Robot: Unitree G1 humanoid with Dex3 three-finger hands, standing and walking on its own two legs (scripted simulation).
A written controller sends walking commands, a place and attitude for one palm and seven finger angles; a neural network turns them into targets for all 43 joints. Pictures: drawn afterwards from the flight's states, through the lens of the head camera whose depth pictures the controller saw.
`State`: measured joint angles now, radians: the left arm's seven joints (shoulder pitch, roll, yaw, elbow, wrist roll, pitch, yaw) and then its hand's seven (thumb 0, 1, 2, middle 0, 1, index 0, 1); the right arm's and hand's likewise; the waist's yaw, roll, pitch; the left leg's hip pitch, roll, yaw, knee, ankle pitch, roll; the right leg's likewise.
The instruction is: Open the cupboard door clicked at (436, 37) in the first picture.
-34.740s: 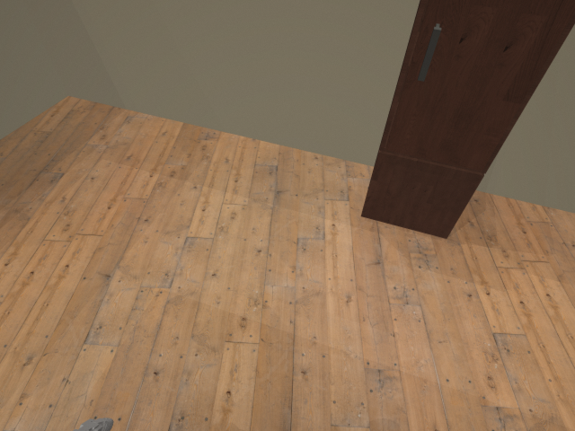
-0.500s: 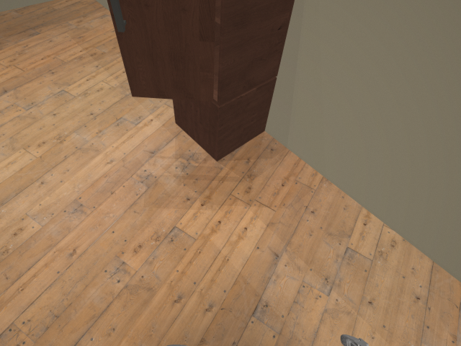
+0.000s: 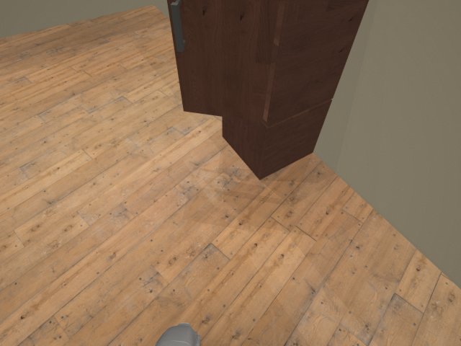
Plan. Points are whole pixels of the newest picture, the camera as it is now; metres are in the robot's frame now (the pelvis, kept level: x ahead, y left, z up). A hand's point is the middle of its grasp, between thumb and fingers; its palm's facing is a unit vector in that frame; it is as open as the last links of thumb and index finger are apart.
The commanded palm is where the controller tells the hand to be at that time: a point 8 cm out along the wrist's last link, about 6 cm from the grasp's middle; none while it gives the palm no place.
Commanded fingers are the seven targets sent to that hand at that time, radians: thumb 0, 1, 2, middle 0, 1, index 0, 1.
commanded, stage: take the last steps up to it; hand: left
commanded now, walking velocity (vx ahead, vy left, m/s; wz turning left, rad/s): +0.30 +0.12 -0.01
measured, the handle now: (179, 25) +1.02 +0.28 +0.04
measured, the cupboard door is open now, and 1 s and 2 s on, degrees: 47 47 47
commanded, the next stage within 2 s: come to a stop and stand still in 0.94 s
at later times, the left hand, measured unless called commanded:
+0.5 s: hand (150, 263) +0.29 +0.22 -0.16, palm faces -0.02 -0.97 -0.23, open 7.4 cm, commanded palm none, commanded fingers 0.00 0.90 0.90 -0.20 -0.30 -0.20 -0.30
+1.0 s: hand (134, 242) +0.35 +0.28 -0.19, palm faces +0.01 -0.99 -0.15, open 7.4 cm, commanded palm none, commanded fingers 0.00 0.90 0.90 -0.20 -0.30 -0.20 -0.30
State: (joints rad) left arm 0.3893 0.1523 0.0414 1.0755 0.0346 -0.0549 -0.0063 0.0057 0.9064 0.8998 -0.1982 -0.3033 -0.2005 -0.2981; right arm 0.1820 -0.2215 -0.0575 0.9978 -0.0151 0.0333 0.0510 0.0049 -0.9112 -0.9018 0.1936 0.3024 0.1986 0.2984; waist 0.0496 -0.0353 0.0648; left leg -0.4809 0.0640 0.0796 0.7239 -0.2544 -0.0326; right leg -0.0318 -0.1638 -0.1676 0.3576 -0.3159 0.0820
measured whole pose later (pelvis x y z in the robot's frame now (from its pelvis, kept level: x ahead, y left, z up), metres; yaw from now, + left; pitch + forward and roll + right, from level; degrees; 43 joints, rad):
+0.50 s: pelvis +0.17 +0.04 -0.02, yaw -3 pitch -1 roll +2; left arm 0.15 0.16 0.05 0.95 0.03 -0.06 -0.02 0.00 0.91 0.90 -0.19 -0.30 -0.20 -0.30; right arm 0.34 -0.19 -0.04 1.11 -0.02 0.00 0.01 0.00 -0.92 -0.90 0.20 0.30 0.20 0.30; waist 0.00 0.02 0.06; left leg -0.24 0.01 0.11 0.84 -0.47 0.01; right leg -0.33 -0.05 -0.13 0.63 -0.29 -0.06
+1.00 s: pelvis +0.37 +0.11 -0.01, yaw -5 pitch +0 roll +1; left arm 0.32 0.17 0.05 1.11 0.03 0.00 -0.01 0.01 0.91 0.90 -0.19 -0.30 -0.20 -0.30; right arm 0.17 -0.15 -0.02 1.00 -0.02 -0.06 -0.02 0.00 -0.91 -0.90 0.20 0.30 0.20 0.30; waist 0.04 -0.05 0.06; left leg -0.32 0.02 0.16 0.54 -0.22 0.04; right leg -0.42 -0.08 -0.06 1.15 -0.43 -0.02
